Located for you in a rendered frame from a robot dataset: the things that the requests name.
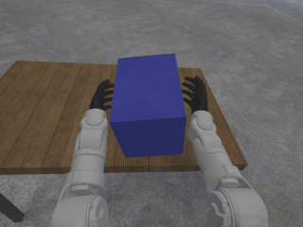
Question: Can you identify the table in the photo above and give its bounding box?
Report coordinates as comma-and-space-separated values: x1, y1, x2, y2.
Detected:
0, 61, 248, 222

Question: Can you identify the right robot upper arm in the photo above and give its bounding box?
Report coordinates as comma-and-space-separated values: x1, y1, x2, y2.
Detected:
206, 188, 269, 227

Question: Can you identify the left robot hand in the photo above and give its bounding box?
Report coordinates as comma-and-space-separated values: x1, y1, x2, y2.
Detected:
89, 79, 115, 111

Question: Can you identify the robot right forearm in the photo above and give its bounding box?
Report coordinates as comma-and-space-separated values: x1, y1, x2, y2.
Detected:
187, 110, 269, 220

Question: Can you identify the robot left forearm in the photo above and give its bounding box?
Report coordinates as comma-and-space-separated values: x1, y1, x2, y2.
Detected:
50, 108, 108, 227

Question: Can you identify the right robot hand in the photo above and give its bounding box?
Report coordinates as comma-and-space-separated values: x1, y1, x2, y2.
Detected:
182, 76, 208, 114

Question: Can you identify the carton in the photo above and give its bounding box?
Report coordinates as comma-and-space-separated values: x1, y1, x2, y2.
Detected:
109, 53, 187, 158

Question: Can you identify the left robot upper arm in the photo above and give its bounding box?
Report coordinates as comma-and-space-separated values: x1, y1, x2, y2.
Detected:
51, 194, 110, 227

